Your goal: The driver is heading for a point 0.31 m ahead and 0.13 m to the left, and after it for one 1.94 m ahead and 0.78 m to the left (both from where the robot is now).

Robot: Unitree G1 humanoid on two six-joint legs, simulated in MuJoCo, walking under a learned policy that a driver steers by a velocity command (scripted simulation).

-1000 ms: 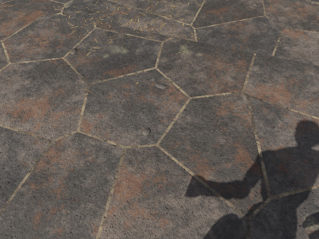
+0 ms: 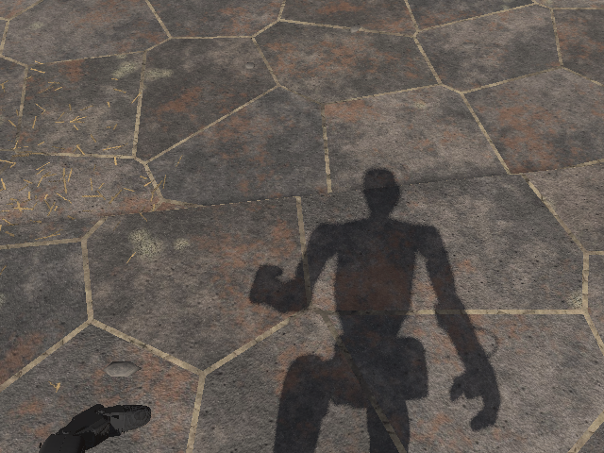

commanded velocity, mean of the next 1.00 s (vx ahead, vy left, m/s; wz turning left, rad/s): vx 0.23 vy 0.00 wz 0.48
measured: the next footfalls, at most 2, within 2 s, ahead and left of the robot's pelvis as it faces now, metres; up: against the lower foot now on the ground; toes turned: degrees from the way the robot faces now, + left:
right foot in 0.06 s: +0.20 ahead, -0.13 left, +0.00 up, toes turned +1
left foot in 0.52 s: +0.40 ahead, +0.13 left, +0.00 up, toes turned +18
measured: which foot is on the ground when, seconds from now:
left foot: down 0.00-0.08, up 0.10-0.50, down 0.52-0.98, up 1.00-1.00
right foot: up 0.00-0.04, down 0.06-0.54, up 0.56-0.96, down 0.98-1.00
